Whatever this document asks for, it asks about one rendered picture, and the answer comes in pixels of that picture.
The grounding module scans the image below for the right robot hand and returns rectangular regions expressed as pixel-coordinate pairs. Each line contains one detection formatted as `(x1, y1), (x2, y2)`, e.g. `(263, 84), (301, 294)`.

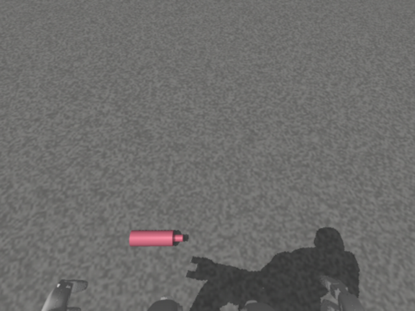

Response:
(319, 275), (364, 311)

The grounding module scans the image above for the bottle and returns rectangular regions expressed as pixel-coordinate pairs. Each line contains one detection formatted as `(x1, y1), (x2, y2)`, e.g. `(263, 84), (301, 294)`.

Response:
(129, 230), (184, 246)

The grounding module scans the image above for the left robot hand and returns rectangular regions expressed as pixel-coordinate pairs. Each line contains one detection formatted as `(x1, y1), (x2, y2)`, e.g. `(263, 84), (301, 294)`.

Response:
(41, 279), (88, 311)

